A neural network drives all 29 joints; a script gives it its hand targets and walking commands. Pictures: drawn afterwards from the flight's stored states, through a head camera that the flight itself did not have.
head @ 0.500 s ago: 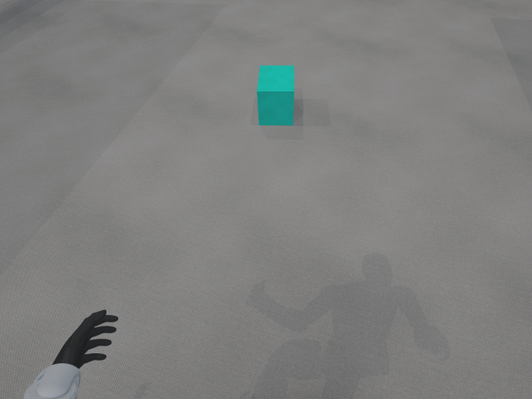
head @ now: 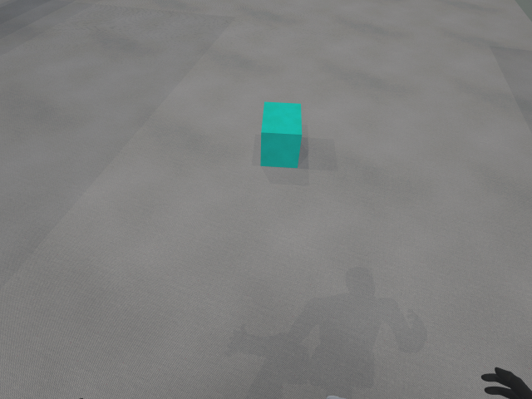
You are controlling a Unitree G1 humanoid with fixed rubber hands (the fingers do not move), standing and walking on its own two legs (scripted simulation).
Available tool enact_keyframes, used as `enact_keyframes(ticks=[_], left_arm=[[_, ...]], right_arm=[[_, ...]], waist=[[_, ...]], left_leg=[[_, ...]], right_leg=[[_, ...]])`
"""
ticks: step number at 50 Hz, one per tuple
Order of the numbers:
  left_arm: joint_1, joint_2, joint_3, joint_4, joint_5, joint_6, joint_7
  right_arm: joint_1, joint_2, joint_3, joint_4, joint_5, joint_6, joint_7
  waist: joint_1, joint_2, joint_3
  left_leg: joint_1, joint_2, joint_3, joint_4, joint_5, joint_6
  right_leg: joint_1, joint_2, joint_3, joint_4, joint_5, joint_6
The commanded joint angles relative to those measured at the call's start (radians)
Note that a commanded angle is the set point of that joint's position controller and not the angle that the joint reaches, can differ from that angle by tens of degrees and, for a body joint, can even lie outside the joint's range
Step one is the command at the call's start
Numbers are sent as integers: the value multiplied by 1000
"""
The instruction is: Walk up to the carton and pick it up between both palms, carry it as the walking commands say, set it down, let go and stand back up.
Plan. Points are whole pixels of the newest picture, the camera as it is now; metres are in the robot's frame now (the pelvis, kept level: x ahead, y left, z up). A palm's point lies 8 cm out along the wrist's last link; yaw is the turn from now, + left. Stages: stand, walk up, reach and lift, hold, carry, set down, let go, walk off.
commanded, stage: walk up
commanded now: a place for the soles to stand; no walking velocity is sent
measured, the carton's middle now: (280, 134) +1.54 -0.01 -0.65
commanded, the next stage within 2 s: none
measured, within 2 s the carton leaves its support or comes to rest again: neither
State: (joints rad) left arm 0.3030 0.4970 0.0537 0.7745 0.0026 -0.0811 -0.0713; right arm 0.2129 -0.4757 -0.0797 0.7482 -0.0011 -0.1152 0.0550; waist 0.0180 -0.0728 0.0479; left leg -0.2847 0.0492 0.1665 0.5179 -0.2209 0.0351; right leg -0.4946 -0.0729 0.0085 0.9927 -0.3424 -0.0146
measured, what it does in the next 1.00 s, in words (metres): walks ahead: right foot, then left foot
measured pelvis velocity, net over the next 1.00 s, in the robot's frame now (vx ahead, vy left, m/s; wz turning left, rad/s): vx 0.49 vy -0.03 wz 0.00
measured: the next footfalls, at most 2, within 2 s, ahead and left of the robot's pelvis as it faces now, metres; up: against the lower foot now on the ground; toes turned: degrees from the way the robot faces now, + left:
right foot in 0.22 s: +0.29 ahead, -0.15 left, +0.00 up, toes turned -6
left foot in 0.64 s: +0.48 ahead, +0.12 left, +0.00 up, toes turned +8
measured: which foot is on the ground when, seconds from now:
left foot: down 0.00-0.22, up 0.24-0.62, down 0.64-1.00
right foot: up 0.00-0.20, down 0.22-0.64, up 0.66-1.00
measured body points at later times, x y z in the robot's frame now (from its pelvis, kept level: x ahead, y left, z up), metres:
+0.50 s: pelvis +0.25 -0.04 +0.01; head +0.27 -0.05 +0.45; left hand +0.34 +0.32 -0.06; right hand +0.35 -0.37 -0.09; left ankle +0.37 +0.13 -0.69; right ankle +0.25 -0.15 -0.73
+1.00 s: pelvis +0.49 -0.03 +0.00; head +0.50 -0.03 +0.45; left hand +0.62 +0.31 -0.08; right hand +0.54 -0.39 -0.08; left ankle +0.44 +0.11 -0.73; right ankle +0.61 -0.16 -0.72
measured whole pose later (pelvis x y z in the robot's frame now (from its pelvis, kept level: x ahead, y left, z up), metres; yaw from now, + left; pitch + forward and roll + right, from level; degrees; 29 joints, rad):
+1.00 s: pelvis +0.49 -0.03 +0.00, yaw +0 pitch -1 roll +1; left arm 0.21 0.48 0.08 0.81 0.01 -0.07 -0.09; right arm 0.34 -0.53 -0.09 0.77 -0.01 -0.09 0.05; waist -0.05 -0.02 0.03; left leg -0.15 0.06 0.12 0.53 -0.36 0.00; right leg -0.47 -0.09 -0.05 0.61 -0.18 -0.02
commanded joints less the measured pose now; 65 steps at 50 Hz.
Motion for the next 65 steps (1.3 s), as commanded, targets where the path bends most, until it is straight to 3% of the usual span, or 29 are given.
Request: enact_keyframes(ticks=[1, 8, 10, 11, 12, 13, 14, 15, 17, 19, 25, 29, 31, 32, 33, 34, 35, 37, 39, 42, 48, 51, 52, 53, 54, 55, 57, 59, 65], left_arm=[[-38, 146, 51, -52, 10, -1, -21], [-186, 124, 71, -35, 2, -2, -44], [-140, 143, 83, -17, 4, -6, -35], [-46, 175, 100, 9, 3, -13, -22], [93, 262, 131, 17, 7, -19, -4], [102, 338, 140, -11, 0, -24, 10], [35, 313, 132, -27, -11, -21, 16], [-12, 267, 114, -35, -18, -19, 20], [-64, 208, 94, -45, -17, -22, 22], [-65, 202, 81, -56, -7, -32, 18], [-45, 224, 85, -69, 0, -35, 8], [-57, 238, 79, -64, 3, -23, 12], [-34, 212, 59, -59, 6, -19, 18], [-9, 169, 37, -63, 2, -17, 22], [32, 99, 15, -91, -15, -20, 26], [34, 150, 26, -81, -8, -13, 37], [10, 196, 34, -58, -13, -6, 44], [45, 189, 44, -37, -14, -4, 36], [60, 172, 48, -16, -1, 3, 15], [-21, 144, 51, -29, 8, 10, -3], [-107, 124, 69, -17, 6, -2, -24], [-28, 155, 89, 14, 8, -14, -9], [103, 206, 114, 37, 10, -24, 6], [152, 323, 134, 13, 7, -31, 20], [109, 311, 129, -6, -3, -30, 27], [65, 270, 114, -16, -13, -26, 31], [-2, 204, 95, -40, -11, -22, 36], [-12, 193, 81, -54, -3, -25, 33], [3, 216, 82, -83, 2, -22, 18]], right_arm=[[60, -252, -69, -41, -4, -17, -1], [65, -272, -61, -39, 0, -7, 4], [83, -250, -45, -35, -1, -1, -2], [119, -206, -26, -32, -8, 0, -6], [137, -136, -1, -59, -5, -5, -9], [151, -163, -4, -55, 11, -1, -16], [125, -239, -25, -25, 13, 12, -24], [125, -252, -31, -11, 11, 13, -22], [167, -235, -33, 24, 1, 13, -11], [174, -212, -37, 49, -8, 21, 8], [1, -147, -32, 12, -13, 28, 43], [-33, -150, -39, 14, -9, 25, 46], [48, -177, -51, 35, -15, 18, 33], [174, -222, -67, 61, -26, 10, 16], [261, -327, -96, 40, -37, 3, -4], [250, -369, -107, 21, 6, 5, -12], [190, -319, -97, 18, 22, 9, -16], [110, -249, -70, -5, 16, 10, -19], [66, -238, -57, -20, 0, 6, -17], [89, -256, -66, -31, -8, -2, -13], [54, -266, -61, -50, -2, 6, -3], [100, -212, -31, -40, -7, 17, -8], [114, -155, -10, -54, -14, 12, -13], [127, -130, 3, -77, 4, 10, -16], [102, -215, -19, -39, 10, 24, -30], [111, -239, -27, -20, 11, 25, -31], [157, -223, -31, 13, 1, 24, -24], [170, -198, -33, 42, -8, 30, -5], [29, -139, -28, 7, -15, 37, 27]], waist=[[-50, 220, -19], [-41, 186, 12], [1, 131, -27], [44, 36, -95], [116, -167, -207], [105, -208, -224], [86, -41, -160], [61, -8, -115], [9, -55, -38], [0, -71, -24], [21, -62, 13], [-5, -46, 24], [-51, 34, -23], [-108, 155, -119], [-142, 370, -212], [-132, 278, -223], [-99, 143, -147], [-44, 162, -49], [-36, 222, -33], [-58, 238, -21], [-41, 217, 15], [17, 94, -42], [85, -71, -111], [99, -247, -161], [85, -85, -119], [65, -29, -77], [15, -57, -21], [3, -90, -17], [25, -85, 7]], left_leg=[[66, 249, -230, -312, -174, 205], [42, 234, -158, -269, -103, 143], [0, 210, -107, -102, 25, 110], [-65, 157, -59, 119, 145, 85], [-279, 69, -23, 479, 52, 31], [-487, -43, -99, 657, -288, 2], [-485, 9, -252, 720, -236, 9], [-472, 43, -269, 693, -170, 8], [-403, 102, -235, 548, -100, -21], [-323, 102, -195, 449, -61, -48], [-231, 78, -128, 144, 113, -48], [-73, 35, -88, 68, 112, -28], [124, -13, -68, 6, 32, -3], [324, 9, -140, -37, -49, 37], [509, 285, -566, -141, -209, 140], [459, 408, -797, -248, -217, 229], [368, 376, -676, -218, -168, 232], [205, 294, -450, -235, -99, 190], [88, 233, -309, -243, -32, 182], [72, 227, -282, -267, -104, 215], [-27, 205, -226, -248, -186, 167], [-101, 158, -155, 19, -47, 111], [-215, 87, -90, 338, 26, 73], [-473, -53, -82, 600, -268, 15], [-495, -29, -256, 690, -265, 16], [-486, 3, -288, 689, -199, 14], [-412, 69, -249, 551, -137, -14], [-309, 70, -190, 437, -109, -40], [-183, 43, -108, 158, 35, -35]], right_leg=[[-89, -57, -6, -159, 45, 11], [78, 2, -77, -403, 225, -18], [260, 47, -101, -464, 178, -39], [449, 59, -69, -501, 85, -66], [668, -169, 282, -586, -150, -145], [706, -368, 665, -755, -313, -233], [610, -358, 581, -741, -325, -247], [531, -313, 447, -726, -260, -252], [383, -232, 244, -756, -135, -213], [291, -199, 130, -765, 11, -215], [244, -179, 47, -782, -39, -193], [201, -191, 30, -739, -31, -174], [174, -153, -25, -543, 155, -141], [115, -89, -88, -263, 264, -107], [-133, 26, -140, 81, 77, -34], [-234, 67, -7, 205, -135, -18], [-241, 16, 73, 243, -85, -19], [-194, -56, 64, 134, -31, -13], [-95, -63, 22, -2, -1, 3], [-91, -63, -13, -138, 40, 13], [94, -5, -79, -357, 178, -2], [362, 61, -88, -467, 95, -35], [541, -54, 100, -545, -54, -83], [643, -352, 609, -750, -298, -184], [579, -366, 608, -754, -300, -228], [525, -329, 484, -721, -209, -244], [401, -251, 268, -727, -48, -218], [309, -203, 132, -721, 119, -215], [231, -188, 70, -741, -39, -201]])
